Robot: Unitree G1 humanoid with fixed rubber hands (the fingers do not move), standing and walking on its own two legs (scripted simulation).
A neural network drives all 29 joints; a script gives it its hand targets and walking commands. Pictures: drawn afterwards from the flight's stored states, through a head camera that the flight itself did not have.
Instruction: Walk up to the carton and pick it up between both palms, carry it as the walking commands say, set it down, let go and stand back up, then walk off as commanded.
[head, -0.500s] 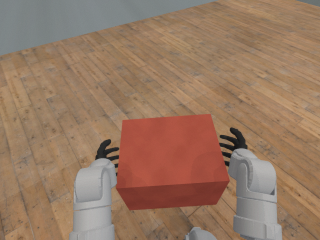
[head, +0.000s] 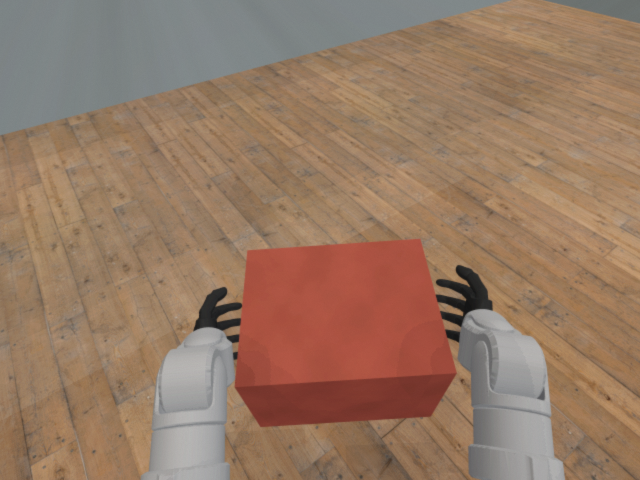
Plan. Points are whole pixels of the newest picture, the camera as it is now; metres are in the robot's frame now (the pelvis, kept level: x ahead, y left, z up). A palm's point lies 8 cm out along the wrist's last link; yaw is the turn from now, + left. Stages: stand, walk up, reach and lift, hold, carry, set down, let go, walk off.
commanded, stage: carry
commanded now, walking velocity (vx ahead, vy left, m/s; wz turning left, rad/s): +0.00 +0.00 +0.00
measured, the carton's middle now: (339, 333) +0.32 +0.00 -0.01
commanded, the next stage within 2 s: hold in 1.10 s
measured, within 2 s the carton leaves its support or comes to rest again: neither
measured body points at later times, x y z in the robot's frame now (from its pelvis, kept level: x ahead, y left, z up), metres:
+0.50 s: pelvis +0.00 +0.00 +0.00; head -0.02 +0.00 +0.45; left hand +0.27 +0.16 +0.03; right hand +0.28 -0.17 +0.05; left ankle +0.08 +0.10 -0.73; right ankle +0.06 -0.12 -0.73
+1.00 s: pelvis +0.01 +0.00 +0.00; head -0.02 +0.01 +0.45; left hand +0.27 +0.16 +0.02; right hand +0.28 -0.17 +0.04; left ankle +0.08 +0.10 -0.73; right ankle +0.06 -0.12 -0.73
